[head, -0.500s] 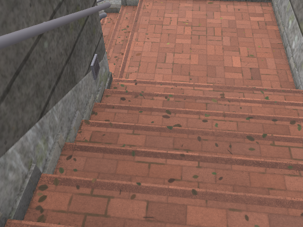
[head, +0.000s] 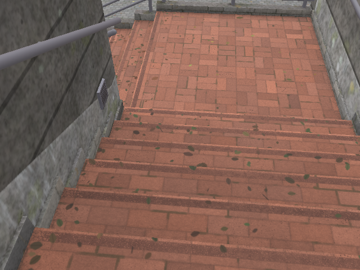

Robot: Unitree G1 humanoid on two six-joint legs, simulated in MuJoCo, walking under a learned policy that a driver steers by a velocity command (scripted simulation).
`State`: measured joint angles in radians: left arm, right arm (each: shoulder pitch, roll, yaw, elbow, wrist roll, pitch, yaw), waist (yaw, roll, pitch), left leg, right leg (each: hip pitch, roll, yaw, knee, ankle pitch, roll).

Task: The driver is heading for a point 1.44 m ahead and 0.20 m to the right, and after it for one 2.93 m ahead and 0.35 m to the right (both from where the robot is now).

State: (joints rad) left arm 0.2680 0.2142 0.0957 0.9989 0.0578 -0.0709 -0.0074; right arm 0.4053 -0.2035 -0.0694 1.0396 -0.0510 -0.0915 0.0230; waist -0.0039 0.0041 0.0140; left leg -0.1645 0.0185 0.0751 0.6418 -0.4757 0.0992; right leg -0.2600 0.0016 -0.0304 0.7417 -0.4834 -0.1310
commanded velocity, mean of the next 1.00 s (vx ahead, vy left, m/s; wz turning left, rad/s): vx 0.45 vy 0.00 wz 0.00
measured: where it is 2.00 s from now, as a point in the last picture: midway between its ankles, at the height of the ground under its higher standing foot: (195, 198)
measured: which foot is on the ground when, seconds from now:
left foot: down 0.00-0.08, up 0.10-0.38, down 0.40-0.92, up 0.94-1.00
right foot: down 0.00-0.42, up 0.44-0.90, down 0.92-1.00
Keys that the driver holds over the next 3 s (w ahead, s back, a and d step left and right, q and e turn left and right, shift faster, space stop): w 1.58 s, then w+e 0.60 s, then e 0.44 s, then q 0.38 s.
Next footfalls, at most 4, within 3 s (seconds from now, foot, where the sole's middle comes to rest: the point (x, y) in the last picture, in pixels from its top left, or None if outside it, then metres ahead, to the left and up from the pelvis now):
0.40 left None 0.32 0.11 -0.91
0.92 right None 0.61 -0.13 -1.06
1.48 left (168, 219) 0.95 0.11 -1.21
2.06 right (216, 184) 1.27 -0.19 -1.36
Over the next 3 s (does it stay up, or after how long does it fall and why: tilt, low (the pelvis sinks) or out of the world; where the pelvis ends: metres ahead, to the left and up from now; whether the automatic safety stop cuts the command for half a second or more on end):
stays up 1.44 -0.09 -0.73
